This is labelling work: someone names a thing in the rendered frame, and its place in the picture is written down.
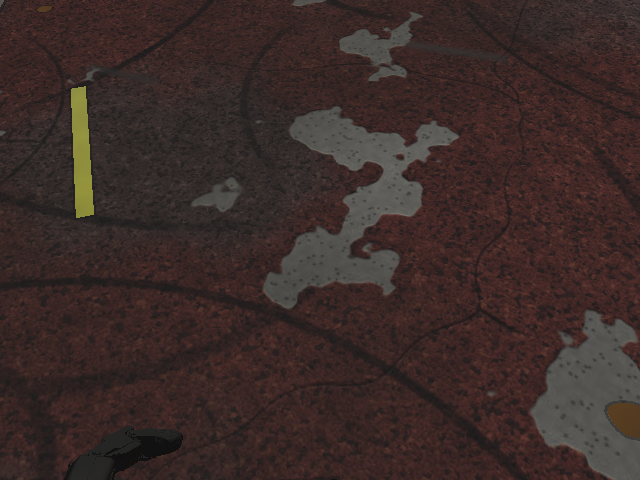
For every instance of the robot left hand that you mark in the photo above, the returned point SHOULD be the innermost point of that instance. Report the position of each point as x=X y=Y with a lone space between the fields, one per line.
x=122 y=449

